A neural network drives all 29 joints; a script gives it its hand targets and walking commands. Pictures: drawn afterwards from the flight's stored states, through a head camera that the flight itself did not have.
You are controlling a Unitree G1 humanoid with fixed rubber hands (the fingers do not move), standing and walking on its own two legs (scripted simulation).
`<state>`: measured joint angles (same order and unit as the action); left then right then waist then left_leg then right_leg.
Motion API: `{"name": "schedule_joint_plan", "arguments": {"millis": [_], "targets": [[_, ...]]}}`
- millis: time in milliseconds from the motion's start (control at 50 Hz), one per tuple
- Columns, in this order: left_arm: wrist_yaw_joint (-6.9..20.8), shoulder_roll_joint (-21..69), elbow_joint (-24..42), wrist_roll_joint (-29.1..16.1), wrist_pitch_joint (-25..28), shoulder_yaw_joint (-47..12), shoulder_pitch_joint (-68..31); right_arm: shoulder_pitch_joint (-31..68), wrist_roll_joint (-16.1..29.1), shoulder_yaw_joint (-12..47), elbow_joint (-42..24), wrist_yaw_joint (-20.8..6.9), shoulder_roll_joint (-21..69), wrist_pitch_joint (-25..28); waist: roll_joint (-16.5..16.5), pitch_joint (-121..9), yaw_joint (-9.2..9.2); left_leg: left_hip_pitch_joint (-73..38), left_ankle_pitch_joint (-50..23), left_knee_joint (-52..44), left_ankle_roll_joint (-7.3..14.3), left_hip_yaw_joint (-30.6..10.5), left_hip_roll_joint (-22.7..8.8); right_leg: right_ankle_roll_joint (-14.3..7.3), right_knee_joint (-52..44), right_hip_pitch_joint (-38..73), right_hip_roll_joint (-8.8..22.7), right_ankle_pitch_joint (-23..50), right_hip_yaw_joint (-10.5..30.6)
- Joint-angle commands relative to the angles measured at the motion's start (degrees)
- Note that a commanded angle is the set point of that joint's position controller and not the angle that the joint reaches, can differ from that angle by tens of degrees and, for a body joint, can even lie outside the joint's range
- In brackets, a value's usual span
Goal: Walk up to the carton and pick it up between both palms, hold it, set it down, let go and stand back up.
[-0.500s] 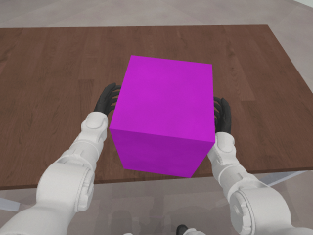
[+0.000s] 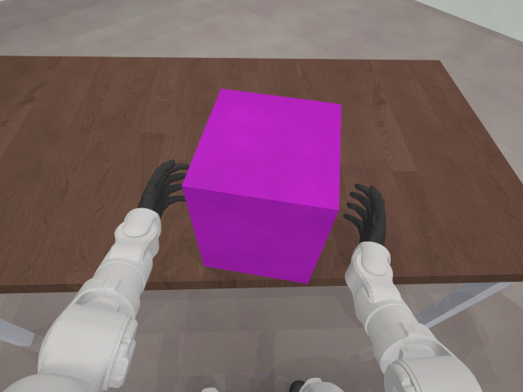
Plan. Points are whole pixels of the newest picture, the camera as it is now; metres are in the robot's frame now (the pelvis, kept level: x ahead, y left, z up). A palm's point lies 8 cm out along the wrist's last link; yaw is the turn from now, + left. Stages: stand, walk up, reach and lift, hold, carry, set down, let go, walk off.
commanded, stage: set down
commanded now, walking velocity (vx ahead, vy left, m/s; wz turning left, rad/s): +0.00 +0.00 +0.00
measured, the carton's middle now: (266, 191) +0.43 -0.03 +0.02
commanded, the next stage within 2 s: none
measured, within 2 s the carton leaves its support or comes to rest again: neither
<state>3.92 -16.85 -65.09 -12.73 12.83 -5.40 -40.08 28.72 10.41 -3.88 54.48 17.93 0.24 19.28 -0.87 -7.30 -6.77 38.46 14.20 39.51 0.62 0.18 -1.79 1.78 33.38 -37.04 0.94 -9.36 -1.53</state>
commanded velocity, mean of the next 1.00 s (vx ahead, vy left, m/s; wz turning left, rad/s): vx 0.00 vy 0.00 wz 0.00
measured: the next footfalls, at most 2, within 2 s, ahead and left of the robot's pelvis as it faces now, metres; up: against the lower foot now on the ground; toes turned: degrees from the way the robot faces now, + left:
none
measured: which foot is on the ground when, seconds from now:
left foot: down 0.00-1.00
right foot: down 0.00-1.00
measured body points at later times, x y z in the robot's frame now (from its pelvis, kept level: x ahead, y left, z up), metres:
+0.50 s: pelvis +0.02 -0.02 +0.01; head +0.06 +0.01 +0.46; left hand +0.37 +0.20 +0.03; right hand +0.30 -0.18 +0.02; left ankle +0.05 +0.11 -0.72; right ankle +0.07 -0.14 -0.72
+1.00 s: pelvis +0.05 +0.01 +0.02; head +0.04 +0.04 +0.47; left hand +0.30 +0.22 +0.04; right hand +0.25 -0.18 +0.04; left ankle +0.05 +0.11 -0.72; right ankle +0.07 -0.14 -0.72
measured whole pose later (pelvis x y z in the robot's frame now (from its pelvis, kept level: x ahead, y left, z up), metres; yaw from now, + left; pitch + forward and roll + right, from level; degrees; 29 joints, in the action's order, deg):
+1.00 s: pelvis +0.05 +0.01 +0.02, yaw -1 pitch -8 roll -3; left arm 9.2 -21.5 -9.5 -13.9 0.5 -3.1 9.0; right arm -18.2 8.2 2.8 9.7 17.3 1.3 11.1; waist 0.9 6.3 0.4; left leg 3.0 17.7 29.0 0.6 2.1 -2.7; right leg 2.1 19.6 -0.9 0.0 -10.4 0.0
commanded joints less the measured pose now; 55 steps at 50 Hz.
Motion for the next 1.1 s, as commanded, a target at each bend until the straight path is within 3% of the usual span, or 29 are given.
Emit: {"name": "schedule_joint_plan", "arguments": {"millis": [0, 20, 40, 120, 140, 180, 200, 380, 500, 700, 740, 780, 820, 960, 1080], "targets": [[0.95, -9.36, 11.48, -0.88, 0.66, 1.67, -17.34, 12.74, 0.28, 1.88, -12.76, 1.07, -1.85, 0.35, -4.64, -25.33, 0.34, -12.16, 4.88, -9.71, -0.01, -0.1, 1.21, -1.19, -3.62, 18.32, -2.94, -0.16, -2.21], [0.97, -10.21, 10.36, -1.49, 0.12, 1.18, -22.81, 18.33, -0.66, 0.24, -12.31, 1.15, -2.66, -0.59, -5.41, -24.71, -0.29, -9.96, 8.1, -9.88, 0.13, -0.37, 0.99, -1.39, -3.28, 16.2, -2.85, -3.78, -2.3], [1.22, -10.42, 12.36, -0.85, -0.34, 2.0, -17.93, 13.47, -0.54, 1.03, -13.57, 1.5, -1.73, -0.67, -4.94, -24.07, 0.23, -11.24, 6.9, -10.09, 0.22, -0.27, 1.1, -1.37, -3.81, 18.53, -2.7, -2.45, -1.87], [1.8, -11.35, 17.7, -1.19, -1.49, 1.86, -16.67, 12.49, -1.16, 1.07, -16.86, 2.15, -0.62, -1.69, -5.82, -23.46, 0.25, -12.14, 5.8, -9.4, -0.08, -0.02, 1.13, -1.6, -4.4, 18.9, -2.3, -2.8, -1.39], [2.14, -12.08, 18.72, -0.37, -2.01, 3.3, -13.07, 8.89, -1.37, 1.45, -18.14, 2.48, -0.11, -1.64, -5.16, -22.71, 0.98, -13.06, 4.39, -9.31, -0.14, 0.09, 1.29, -1.53, -4.95, 20.43, -2.04, -1.87, -0.9], [2.41, -12.9, 21.14, -0.49, -3.0, 3.32, -13.88, 9.57, -1.67, 0.86, -19.05, 2.92, 0.09, -2.22, -5.51, -22.24, 0.42, -13.49, 3.83, -8.61, -0.44, 0.66, 1.44, -1.66, -5.77, 19.96, -1.81, -2.94, -0.68], [2.68, -13.09, 22.86, 0.08, -3.61, 4.18, -10.41, 6.62, -1.64, 1.51, -21.21, 3.24, 0.59, -1.92, -5.18, -22.18, 1.35, -15.09, 1.98, -8.6, -0.53, 0.85, 1.5, -1.58, -6.21, 21.23, -1.75, -1.28, -0.37], [4.7, -14.35, 39.07, 2.15, -7.92, 7.81, 6.11, -8.3, -2.57, 4.8, -31.18, 4.36, 3.02, -1.08, -5.47, -14.39, 3.73, -22.27, -6.4, -9.24, -1.97, 1.93, 1.31, -1.45, -9.63, 26.95, -1.64, 3.93, 1.03], [5.03, -13.58, 51.1, 1.62, -9.04, 8.02, 19.39, -20.45, -2.86, 6.63, -39.15, 3.43, 3.43, -0.23, -7.08, -8.79, 5.28, -28.05, -11.01, -11.01, -3.34, 2.31, 0.58, -2.23, -11.72, 29.54, -1.79, 5.28, 1.07], [5.36, -14.09, 63.33, -1.55, -9.4, 5.7, 33.65, -35.69, -3.53, 5.54, -47.97, 0.73, 0.75, -1.51, -7.15, -0.38, 5.22, -34.83, -18.3, -14.24, -4.73, 1.19, -0.79, -3.51, -14.44, 34.41, -2.64, 7.09, 1.08], [5.03, -13.87, 62.11, -2.8, -9.39, 4.26, 30.4, -32.2, -3.78, 4.44, -48.41, -0.01, -0.39, -2.88, -7.8, 1.74, 4.68, -32.8, -16.6, -14.68, -4.75, 0.8, -1.08, -3.86, -14.66, 33.15, -2.44, 4.74, 1.01], [4.89, -13.38, 63.32, -2.6, -9.49, 5.09, 35.46, -36.91, -3.1, 5.71, -50.59, -0.48, -0.14, -3.43, -7.53, 3.01, 6.06, -33.54, -18.26, -15.17, -4.54, 0.58, -1.17, -3.91, -15.16, 34.4, -2.26, 5.77, 1.24], [4.88, -13.27, 63.19, -2.86, -9.61, 4.58, 35.99, -38.08, -2.9, 5.21, -50.55, -0.67, -0.57, -4.66, -7.59, 4.2, 5.43, -33.6, -18.57, -15.52, -4.69, 0.22, -1.49, -3.92, -15.3, 34.63, -2.39, 5.25, 1.19], [5.09, -12.01, 66.9, -0.93, -10.28, 6.45, 45.09, -46.78, -2.48, 6.33, -55.54, -0.77, -1.0, -6.79, -7.74, 9.1, 7.15, -35.15, -20.61, -17.19, -5.03, -0.69, -1.81, -4.1, -16.86, 35.97, -2.56, 5.37, 1.41], [4.57, -11.93, 68.98, -0.79, -10.35, 6.14, 48.12, -49.12, -3.34, 5.81, -59.44, -1.11, -0.24, -8.29, -8.32, 13.41, 7.72, -31.72, -13.09, -19.54, -4.38, -0.76, -2.2, -4.29, -17.27, 36.53, -1.89, 2.08, 1.55]]}}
